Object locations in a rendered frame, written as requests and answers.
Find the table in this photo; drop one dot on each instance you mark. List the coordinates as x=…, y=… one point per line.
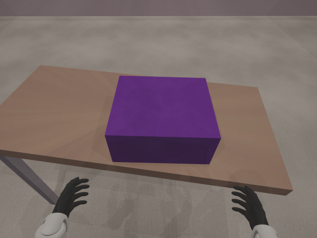
x=59, y=115

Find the robot left hand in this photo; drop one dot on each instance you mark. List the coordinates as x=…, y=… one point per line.
x=65, y=204

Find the right robot forearm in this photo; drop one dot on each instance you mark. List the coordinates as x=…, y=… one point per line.
x=264, y=231

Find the carton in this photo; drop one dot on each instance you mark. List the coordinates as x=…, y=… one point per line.
x=162, y=120

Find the left robot forearm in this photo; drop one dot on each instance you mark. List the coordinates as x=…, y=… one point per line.
x=55, y=225

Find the robot right hand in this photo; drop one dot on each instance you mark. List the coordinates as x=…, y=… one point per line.
x=254, y=212

